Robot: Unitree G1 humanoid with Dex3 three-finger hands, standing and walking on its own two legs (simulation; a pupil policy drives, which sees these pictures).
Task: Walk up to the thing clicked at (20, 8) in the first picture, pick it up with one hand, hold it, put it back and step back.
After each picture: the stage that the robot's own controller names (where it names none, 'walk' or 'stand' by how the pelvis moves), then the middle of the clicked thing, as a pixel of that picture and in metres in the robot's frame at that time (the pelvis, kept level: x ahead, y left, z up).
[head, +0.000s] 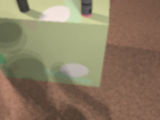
stand; (22, 1) +0.98 +0.40 -0.02
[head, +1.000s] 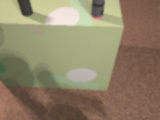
walk; (24, 4) +0.88 +0.32 +0.01
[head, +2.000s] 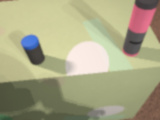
walk; (33, 50) +0.51 +0.21 +0.00
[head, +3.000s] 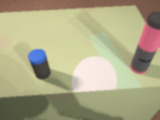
stand; (40, 64) +0.45 +0.20 +0.00
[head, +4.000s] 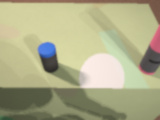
stand; (49, 58) +0.47 +0.17 -0.01
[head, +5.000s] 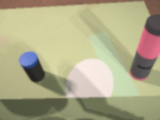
stand; (33, 67) +0.42 +0.23 +0.00
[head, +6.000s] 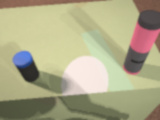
stand; (27, 67) +0.42 +0.24 +0.00
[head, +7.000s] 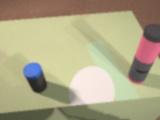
stand; (36, 78) +0.40 +0.21 -0.02
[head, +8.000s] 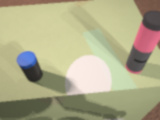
stand; (30, 67) +0.42 +0.22 -0.01
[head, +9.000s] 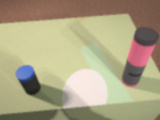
stand; (29, 80) +0.40 +0.24 -0.02
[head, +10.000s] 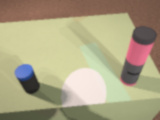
stand; (28, 79) +0.40 +0.25 -0.02
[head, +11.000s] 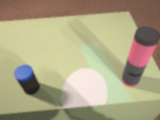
stand; (27, 80) +0.39 +0.24 -0.02
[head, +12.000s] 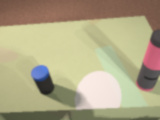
rise first; (43, 80) +0.39 +0.21 -0.02
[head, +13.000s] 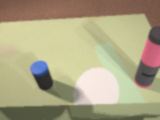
go down; (42, 76) +0.41 +0.22 -0.02
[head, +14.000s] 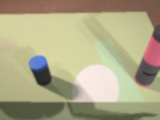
go down; (41, 71) +0.42 +0.21 -0.01
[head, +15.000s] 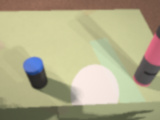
go down; (36, 73) +0.40 +0.19 +0.00
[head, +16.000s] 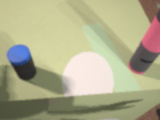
close in; (23, 63) +0.41 +0.20 +0.03
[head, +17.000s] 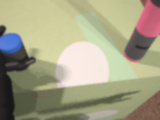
close; (15, 53) +0.43 +0.21 +0.05
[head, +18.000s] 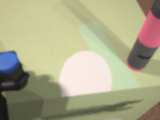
lift; (12, 72) +0.37 +0.23 +0.05
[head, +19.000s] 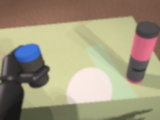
lift; (33, 66) +0.33 +0.17 +0.16
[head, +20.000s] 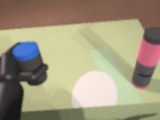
hold; (31, 64) +0.33 +0.17 +0.17
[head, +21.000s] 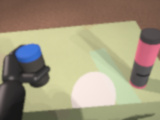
hold; (34, 66) +0.33 +0.17 +0.17
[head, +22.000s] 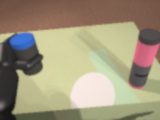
crouch; (27, 54) +0.37 +0.18 +0.18
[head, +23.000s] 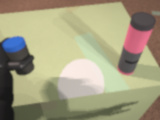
lower; (19, 56) +0.43 +0.21 +0.09
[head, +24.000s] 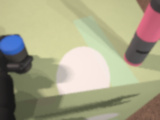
lower; (17, 55) +0.43 +0.20 +0.05
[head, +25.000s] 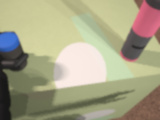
lower; (12, 52) +0.44 +0.21 +0.05
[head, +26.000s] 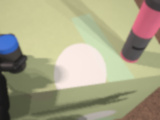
lower; (11, 55) +0.43 +0.22 +0.05
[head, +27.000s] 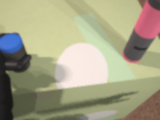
rest; (15, 54) +0.43 +0.21 +0.05
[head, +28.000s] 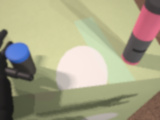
withdraw; (22, 61) +0.41 +0.19 +0.04
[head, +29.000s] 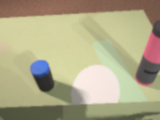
sink last; (43, 76) +0.39 +0.19 +0.01
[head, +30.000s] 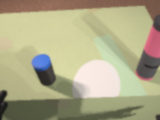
stand; (44, 70) +0.41 +0.19 +0.02
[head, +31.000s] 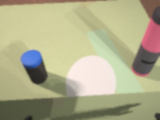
stand; (35, 67) +0.40 +0.20 +0.04
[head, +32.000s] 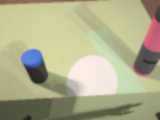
stand; (35, 67) +0.40 +0.19 +0.05
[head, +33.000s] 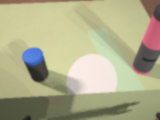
stand; (36, 65) +0.41 +0.19 +0.05
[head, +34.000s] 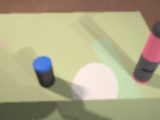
stand; (44, 72) +0.41 +0.18 +0.00
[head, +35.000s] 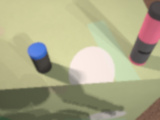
walk; (40, 58) +0.44 +0.19 -0.01
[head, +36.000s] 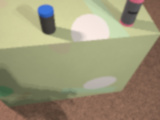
walk; (47, 20) +0.64 +0.18 -0.01
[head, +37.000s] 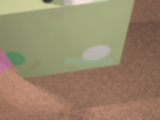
stand; out of the picture +0.97 +0.28 +0.00
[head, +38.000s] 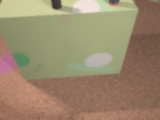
stand; out of the picture +1.01 +0.20 -0.02
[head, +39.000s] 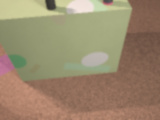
stand; (49, 0) +1.01 +0.23 -0.02
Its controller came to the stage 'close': yes
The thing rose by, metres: 0.20
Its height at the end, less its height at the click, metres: +0.00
